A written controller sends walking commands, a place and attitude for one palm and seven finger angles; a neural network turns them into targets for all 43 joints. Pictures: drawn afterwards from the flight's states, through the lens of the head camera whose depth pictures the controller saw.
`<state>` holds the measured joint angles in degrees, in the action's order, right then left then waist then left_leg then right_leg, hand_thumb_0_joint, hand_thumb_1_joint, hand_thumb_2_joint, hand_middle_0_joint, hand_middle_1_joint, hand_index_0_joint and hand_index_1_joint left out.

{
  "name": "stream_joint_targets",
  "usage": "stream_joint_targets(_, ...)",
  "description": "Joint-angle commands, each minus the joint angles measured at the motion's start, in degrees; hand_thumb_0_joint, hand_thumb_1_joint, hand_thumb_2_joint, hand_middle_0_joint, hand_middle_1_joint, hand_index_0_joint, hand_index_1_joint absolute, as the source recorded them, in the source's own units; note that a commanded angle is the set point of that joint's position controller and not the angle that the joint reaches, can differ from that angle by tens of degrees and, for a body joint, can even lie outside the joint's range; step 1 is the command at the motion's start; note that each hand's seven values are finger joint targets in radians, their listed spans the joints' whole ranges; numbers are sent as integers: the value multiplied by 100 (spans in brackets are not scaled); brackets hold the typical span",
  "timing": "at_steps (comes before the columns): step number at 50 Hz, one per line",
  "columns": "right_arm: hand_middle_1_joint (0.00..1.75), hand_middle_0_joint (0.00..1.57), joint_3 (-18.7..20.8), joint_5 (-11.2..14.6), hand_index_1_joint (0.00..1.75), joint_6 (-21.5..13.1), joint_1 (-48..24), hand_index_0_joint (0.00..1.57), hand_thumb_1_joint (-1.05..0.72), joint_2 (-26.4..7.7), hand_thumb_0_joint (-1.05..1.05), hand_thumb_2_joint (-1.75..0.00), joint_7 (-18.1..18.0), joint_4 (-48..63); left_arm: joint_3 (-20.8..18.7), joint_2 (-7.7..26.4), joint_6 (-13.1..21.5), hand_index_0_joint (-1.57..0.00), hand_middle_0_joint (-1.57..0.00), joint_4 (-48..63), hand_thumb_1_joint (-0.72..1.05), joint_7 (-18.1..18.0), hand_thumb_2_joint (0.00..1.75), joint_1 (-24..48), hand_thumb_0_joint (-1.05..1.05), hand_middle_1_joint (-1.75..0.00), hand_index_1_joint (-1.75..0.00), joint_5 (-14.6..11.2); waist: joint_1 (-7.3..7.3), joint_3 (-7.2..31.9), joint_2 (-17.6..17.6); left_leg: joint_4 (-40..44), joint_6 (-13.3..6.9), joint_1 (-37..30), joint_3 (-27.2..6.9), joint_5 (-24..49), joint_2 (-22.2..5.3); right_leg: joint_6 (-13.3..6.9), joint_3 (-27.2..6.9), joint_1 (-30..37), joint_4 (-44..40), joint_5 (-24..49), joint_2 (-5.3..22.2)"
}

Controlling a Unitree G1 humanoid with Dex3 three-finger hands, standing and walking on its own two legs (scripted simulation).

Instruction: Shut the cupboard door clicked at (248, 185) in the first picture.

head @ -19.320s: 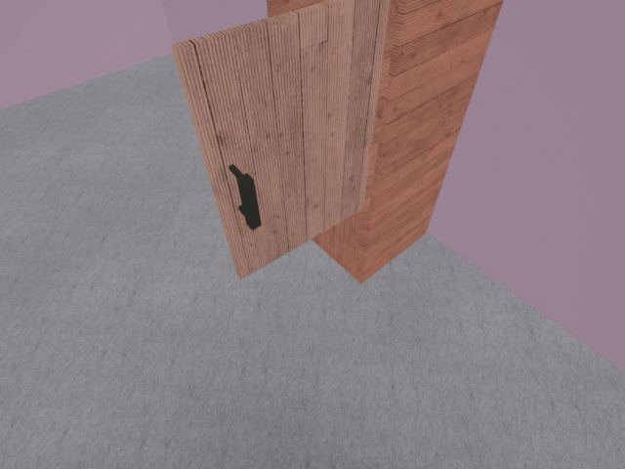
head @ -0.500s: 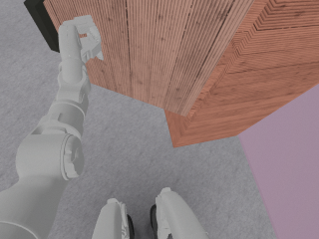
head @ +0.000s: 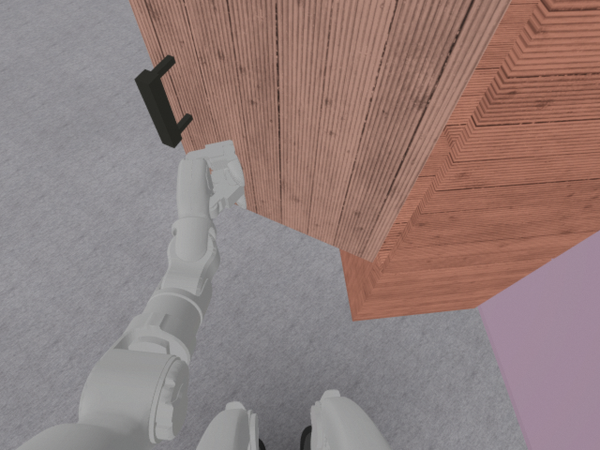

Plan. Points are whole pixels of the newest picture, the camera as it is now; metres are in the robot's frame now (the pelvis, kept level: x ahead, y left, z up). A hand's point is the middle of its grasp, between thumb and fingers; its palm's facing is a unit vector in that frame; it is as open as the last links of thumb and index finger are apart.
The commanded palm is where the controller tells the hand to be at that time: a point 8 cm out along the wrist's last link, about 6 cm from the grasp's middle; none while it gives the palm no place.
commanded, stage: pull the fist back off the door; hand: left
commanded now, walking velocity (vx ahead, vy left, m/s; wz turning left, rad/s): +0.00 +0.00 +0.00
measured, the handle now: (169, 103) +0.62 +0.16 +0.05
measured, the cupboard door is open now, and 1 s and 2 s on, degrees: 59 59 59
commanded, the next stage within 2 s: draw the hand back to the body in 0.10 s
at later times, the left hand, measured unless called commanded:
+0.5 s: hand (189, 202) +0.40 +0.11 +0.09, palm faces +0.00 -1.00 -0.05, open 3.1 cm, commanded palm +0.36 +0.16 +0.11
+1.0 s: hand (19, 279) +0.29 +0.21 +0.18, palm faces +0.15 -0.96 -0.24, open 3.4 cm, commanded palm +0.25 +0.26 +0.20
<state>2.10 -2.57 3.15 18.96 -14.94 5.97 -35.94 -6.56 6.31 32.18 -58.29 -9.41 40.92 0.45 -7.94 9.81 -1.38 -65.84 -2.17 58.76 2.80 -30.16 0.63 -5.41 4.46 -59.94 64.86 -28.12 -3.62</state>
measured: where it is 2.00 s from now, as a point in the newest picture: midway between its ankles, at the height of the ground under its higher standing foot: outside the picture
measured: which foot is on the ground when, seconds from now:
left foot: down 0.00-1.00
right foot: down 0.00-1.00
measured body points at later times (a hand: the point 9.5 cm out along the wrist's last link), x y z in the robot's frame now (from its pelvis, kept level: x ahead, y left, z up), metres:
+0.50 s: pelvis +0.00 +0.00 +0.03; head +0.08 -0.02 +0.47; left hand +0.40 +0.16 +0.09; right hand +0.05 -0.24 -0.10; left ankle +0.01 +0.10 -0.64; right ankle +0.02 -0.06 -0.64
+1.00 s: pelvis +0.03 +0.03 +0.09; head +0.02 +0.01 +0.54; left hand +0.27 +0.26 +0.19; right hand +0.24 -0.18 +0.02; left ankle +0.01 +0.10 -0.64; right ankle +0.02 -0.06 -0.64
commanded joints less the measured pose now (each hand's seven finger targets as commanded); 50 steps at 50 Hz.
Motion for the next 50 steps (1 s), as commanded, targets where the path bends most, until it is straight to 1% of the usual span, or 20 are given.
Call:
stream_joint_targets(1, 30, 20, 250, 42, 30, -72, 637, 20, -90, -685, 0, -90, -89, 382, 37, 601, 458, -130, -130, 1533, 90, -83, 90, 2225, 0, -150, -150, -25, -69, 2710, 107, 496, -4, -1168, -307, 1802, 99, 620, -883, 2252, -932, 2742, 279)
stream_joint_targets(3, 30, 20, 231, 81, 30, -62, 537, 20, -90, -683, 0, -90, -146, 357, 19, 700, 386, -130, -130, 1379, 90, -58, 90, 2326, 0, -150, -150, -33, -145, 2380, 348, 504, -12, -967, -306, 1476, 90, 636, -940, 2182, -1063, 2355, 291)
stream_joint_targets(6, 30, 20, 195, 93, 30, -107, 438, 20, -90, -674, 0, -90, -236, 303, -60, 795, 373, -130, -130, 1191, 90, -23, 90, 2710, 0, -150, -150, -113, -236, 2254, 419, 449, -21, -727, -317, 1111, 107, 657, -1085, 2121, -1188, 1815, 346)
stream_joint_targets(10, 30, 20, 153, 99, 30, -191, 371, 20, -90, -676, 0, -90, -269, 267, 2, 710, 376, -130, -130, 831, 90, 101, 90, 2880, 0, -150, -150, -210, -270, 2234, 263, 417, -17, -649, -341, 963, 117, 624, -1124, 1973, -1201, 1548, 362)
stream_joint_targets(11, 30, 20, 145, 100, 30, -201, 387, 20, -90, -688, 0, -90, -272, 268, -47, 781, 384, -130, -130, 783, 90, 137, 90, 2831, 0, -150, -150, -217, -228, 2285, 259, 422, -5, -623, -361, 987, 119, 588, -1090, 2001, -1155, 1554, 352)
stream_joint_targets(14, 30, 20, 150, 150, 30, -186, 374, 20, -90, -736, 0, -90, -269, 521, -402, 1150, 304, -130, -130, 1250, 90, 281, 90, 2035, 0, -150, -150, -322, 162, 2931, 59, 658, 9, -1043, -312, 1376, 119, 570, -1056, 2590, -1137, 2037, 311)
stream_joint_targets(16, 30, 20, 138, 226, 30, -151, 351, 20, -90, -694, 0, -90, -274, 651, -262, 1081, 153, -130, -130, 1806, 90, 422, 90, 1623, 0, -150, -150, -387, 285, 3018, 3, 880, 22, -1383, -289, 1656, 95, 561, -974, 2897, -1222, 2409, 285)
stream_joint_targets(19, 30, 20, 128, 340, 30, -117, 299, 20, -90, -681, 0, -90, -325, 899, -331, 1179, -155, -130, -130, 2698, 90, 596, 90, 673, 0, -150, -150, -624, 446, 2921, 454, 1212, -9, -1577, -245, 1911, 71, 619, -994, 3600, -1500, 2823, 285)
stream_joint_targets(21, 30, 20, 103, 428, 30, -117, 158, 20, -90, -635, 0, -90, -389, 989, -173, 1041, -354, -130, -130, 3218, 90, 698, 90, 224, 0, -150, -150, -772, 463, 2411, 487, 1426, -19, -1671, -191, 1740, 61, 660, -1055, 3678, -1831, 2634, 330)
stream_joint_targets(23, 30, 20, 83, 468, 30, -128, 61, 20, -90, -641, 0, -90, -464, 1021, -85, 1035, -492, -130, -130, 3616, 90, 780, 90, -13, 0, -150, -150, -853, 394, 1924, 766, 1594, -35, -1674, -207, 1434, 49, 726, -1196, 3716, -2177, 2159, 410)
stream_joint_targets(27, 30, 20, 45, 531, 30, -238, -176, 20, -90, -610, 0, -90, -571, 1059, 209, 889, -614, -130, -130, 4260, 90, 928, 90, -665, 0, -150, -150, -939, 431, 1329, 299, 2006, -55, -2397, -242, 1388, 24, 549, -890, 3476, -2449, 1727, 322)
stream_joint_targets(34, 30, 20, -54, 612, 30, -417, -576, 20, -90, -601, 0, -90, -647, 1299, 138, 1142, -1095, -122, -122, 5443, 90, 1192, 90, -2076, 0, -141, -141, -1108, 686, 1120, -125, 2502, -37, -3243, -374, 1967, -9, 416, -566, 3837, -2512, 2281, 284)
stream_joint_targets(36, 30, 20, -86, 626, 30, -463, -714, 20, -90, -576, 0, -90, -667, 1376, 88, 1172, -1267, -116, -116, 5762, 90, 1260, 90, -2378, 0, -135, -135, -1186, 698, 920, 63, 2603, -42, -3320, -386, 2025, -17, 426, -516, 3939, -2600, 2371, 287)
stream_joint_targets(37, 30, 20, -57, 640, 30, -273, -978, 20, -90, -430, 0, -90, -787, 1429, 361, 1530, -1578, -113, -113, 5999, 90, 1004, 90, -2627, 0, -132, -132, -680, 823, 1098, 339, 2935, -1, -3518, -393, 1960, -19, 497, -910, 4473, -2979, 2338, 497)
stream_joint_targets(38, 30, 20, -100, 642, 30, -207, -1066, 20, -90, -392, 0, -90, -877, 1538, 381, 1413, -1799, -111, -111, 6315, 90, 871, 90, -2711, 0, -129, -129, -682, 754, 867, 335, 3071, -17, -3583, -368, 1951, -28, 542, -912, 4605, -3145, 2395, 546)
stream_joint_targets(40, 30, 20, -178, 636, 30, -159, -1210, 20, -90, -367, 0, -90, -994, 1478, 317, 1526, -2103, -105, -105, 6556, 90, 701, 90, -2930, 0, -123, -123, -596, 776, 438, 13, 3310, -19, -3871, -413, 2065, -70, 502, -839, 4640, -3346, 2502, 542)
stream_joint_targets(41, 30, 20, -207, 616, 30, -148, -1230, 20, -90, -360, 0, -90, -1028, 1456, 275, 1542, -2218, -102, -102, 6660, 90, 644, 90, -3078, 0, -120, -120, -575, 796, 339, 68, 3424, -22, -3989, -438, 2170, -71, 481, -765, 4764, -3417, 2557, 525)
stream_joint_targets(42, 30, 20, -221, 613, 30, -138, -1279, 20, -90, -347, 0, -90, -1064, 1462, 202, 1590, -2326, -100, -100, 6783, 90, 603, 90, -3234, 0, -117, -117, -568, 806, 300, 186, 3516, -27, -4146, -433, 2256, -88, 488, -738, 4860, -3519, 2633, 516)
stream_joint_targets(48, 30, 20, -330, 524, 30, -248, -1434, 20, -90, -329, 0, -90, -1090, 1401, 90, 1579, -2756, -83, -83, 7617, 90, 503, 90, -3956, 0, -99, -99, -510, 850, -55, -38, 4041, 23, -5017, -549, 3022, -158, 375, -471, 5151, -3951, 2837, 430)
stream_joint_targets(50, 30, 20, -355, 494, 30, -328, -1454, 20, -90, -323, 0, -90, -1056, 1381, -18, 1647, -2817, -78, -78, 7949, 90, 470, 90, -4260, 0, -93, -93, -494, 889, -55, -312, 4130, 65, -5240, -551, 3368, -178, 355, -452, 5281, -4068, 2961, 443)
